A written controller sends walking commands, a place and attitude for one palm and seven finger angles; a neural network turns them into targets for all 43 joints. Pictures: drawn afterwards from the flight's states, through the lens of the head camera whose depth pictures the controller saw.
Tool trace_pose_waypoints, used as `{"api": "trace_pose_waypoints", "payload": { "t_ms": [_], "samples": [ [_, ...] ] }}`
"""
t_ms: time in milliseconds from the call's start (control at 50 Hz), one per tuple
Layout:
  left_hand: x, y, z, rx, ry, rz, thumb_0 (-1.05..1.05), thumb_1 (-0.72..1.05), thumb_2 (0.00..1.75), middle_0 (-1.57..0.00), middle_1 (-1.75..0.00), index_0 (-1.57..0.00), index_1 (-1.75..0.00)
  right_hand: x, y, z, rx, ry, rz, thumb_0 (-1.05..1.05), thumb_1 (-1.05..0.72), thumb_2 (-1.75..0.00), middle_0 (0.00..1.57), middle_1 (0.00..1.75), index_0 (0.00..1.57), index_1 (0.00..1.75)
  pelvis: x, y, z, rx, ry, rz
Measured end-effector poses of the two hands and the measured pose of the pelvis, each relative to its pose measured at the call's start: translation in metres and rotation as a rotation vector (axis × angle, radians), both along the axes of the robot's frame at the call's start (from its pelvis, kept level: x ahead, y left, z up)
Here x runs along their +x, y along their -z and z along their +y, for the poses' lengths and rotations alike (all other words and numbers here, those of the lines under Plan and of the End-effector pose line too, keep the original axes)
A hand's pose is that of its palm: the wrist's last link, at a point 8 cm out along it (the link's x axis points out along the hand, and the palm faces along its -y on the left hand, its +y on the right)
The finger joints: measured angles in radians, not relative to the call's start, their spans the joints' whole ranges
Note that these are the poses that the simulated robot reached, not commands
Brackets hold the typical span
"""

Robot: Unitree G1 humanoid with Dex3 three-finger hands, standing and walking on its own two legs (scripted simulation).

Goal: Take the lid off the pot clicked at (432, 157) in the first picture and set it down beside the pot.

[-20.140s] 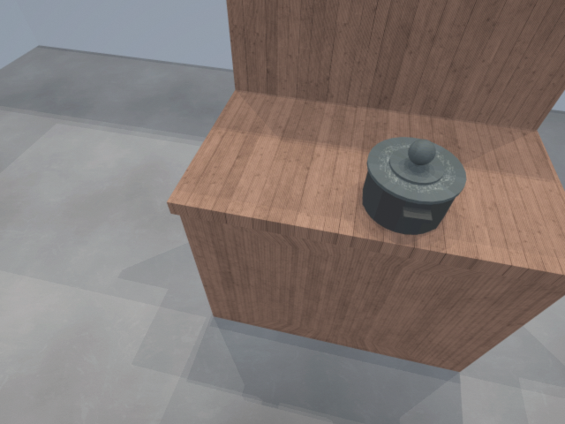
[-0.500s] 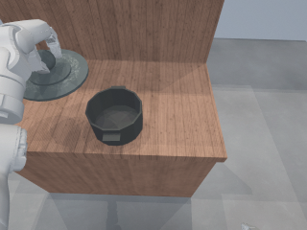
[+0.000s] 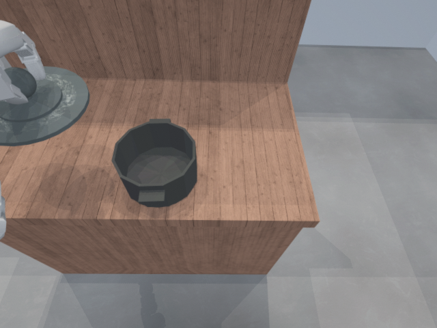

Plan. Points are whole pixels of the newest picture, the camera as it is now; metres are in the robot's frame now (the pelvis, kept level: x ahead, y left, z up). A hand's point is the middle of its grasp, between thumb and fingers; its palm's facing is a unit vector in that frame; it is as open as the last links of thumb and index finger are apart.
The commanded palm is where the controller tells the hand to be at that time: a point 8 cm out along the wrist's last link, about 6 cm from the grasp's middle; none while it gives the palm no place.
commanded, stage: move the lid sideways beside the pot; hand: left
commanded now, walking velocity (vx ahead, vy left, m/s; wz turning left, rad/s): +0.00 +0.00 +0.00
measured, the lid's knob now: (18, 83) +0.49 +0.32 +0.17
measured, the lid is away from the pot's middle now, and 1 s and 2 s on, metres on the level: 0.20 0.22 0.22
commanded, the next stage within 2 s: lower the lid onto the table in 0.36 s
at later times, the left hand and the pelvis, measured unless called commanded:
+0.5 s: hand out of the picture +0.45 +0.35 +0.20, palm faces -0.33 -0.13 -0.94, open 7.9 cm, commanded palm +0.47 +0.35 +0.27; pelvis +0.00 +0.00 +0.00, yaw +1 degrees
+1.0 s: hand out of the picture +0.45 +0.34 +0.17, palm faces -0.38 -0.14 -0.92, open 7.9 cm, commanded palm +0.48 +0.35 +0.23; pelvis +0.00 +0.00 +0.00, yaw +0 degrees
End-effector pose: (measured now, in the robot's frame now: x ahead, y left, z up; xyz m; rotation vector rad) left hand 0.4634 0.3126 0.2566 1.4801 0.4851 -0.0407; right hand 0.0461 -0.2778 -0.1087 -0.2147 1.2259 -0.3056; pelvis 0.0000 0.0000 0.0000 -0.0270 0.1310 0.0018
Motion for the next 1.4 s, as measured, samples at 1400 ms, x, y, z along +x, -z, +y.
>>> {"api": "trace_pose_waypoints", "payload": {
  "t_ms": [1400],
  "samples": [
    [-0.002,0.057,0.037,-0.043,-0.008,0.080,0.00,0.21,0.71,-0.64,-0.95,-0.65,-0.96,-0.026,-0.001,-0.001,-0.048,0.060,0.096,0.00,-0.91,-0.89,0.20,0.30,0.20,0.30,0.000,0.005,0.005,-0.014,0.006,0.043]
  ]
}}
